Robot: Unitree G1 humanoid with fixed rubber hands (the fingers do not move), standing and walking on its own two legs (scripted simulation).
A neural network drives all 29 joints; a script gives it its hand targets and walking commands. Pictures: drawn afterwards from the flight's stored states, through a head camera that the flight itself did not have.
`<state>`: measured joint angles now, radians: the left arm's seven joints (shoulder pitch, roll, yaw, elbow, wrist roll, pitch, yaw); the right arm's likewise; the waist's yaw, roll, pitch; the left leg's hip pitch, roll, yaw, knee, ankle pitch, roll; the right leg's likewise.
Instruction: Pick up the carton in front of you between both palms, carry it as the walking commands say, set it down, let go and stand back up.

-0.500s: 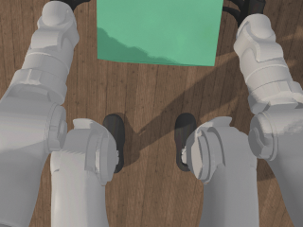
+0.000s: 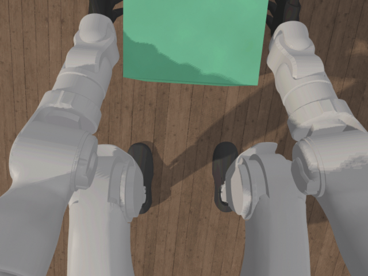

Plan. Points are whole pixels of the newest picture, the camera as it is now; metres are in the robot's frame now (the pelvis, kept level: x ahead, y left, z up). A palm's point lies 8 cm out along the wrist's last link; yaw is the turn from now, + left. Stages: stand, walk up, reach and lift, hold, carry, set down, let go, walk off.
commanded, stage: reach and lift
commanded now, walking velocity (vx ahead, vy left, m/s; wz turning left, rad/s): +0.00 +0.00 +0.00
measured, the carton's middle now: (190, 31) +0.52 -0.01 -0.25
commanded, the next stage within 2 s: none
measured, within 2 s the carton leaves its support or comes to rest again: leaves its support in 0.32 s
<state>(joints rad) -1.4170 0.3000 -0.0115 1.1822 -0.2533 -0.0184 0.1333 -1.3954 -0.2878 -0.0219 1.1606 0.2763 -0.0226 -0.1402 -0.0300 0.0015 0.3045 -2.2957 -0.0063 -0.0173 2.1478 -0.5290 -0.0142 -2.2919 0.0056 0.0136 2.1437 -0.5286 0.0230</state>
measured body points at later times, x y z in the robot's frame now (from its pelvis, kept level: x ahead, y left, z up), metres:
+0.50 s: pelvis +0.00 +0.00 +0.00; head +0.31 +0.00 +0.33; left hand +0.54 +0.14 -0.11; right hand +0.53 -0.17 -0.10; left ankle +0.12 +0.12 -0.34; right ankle +0.12 -0.12 -0.34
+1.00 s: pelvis +0.01 +0.01 +0.13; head +0.25 +0.00 +0.51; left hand +0.50 +0.13 +0.07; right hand +0.49 -0.17 +0.07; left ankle +0.12 +0.12 -0.34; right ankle +0.12 -0.12 -0.34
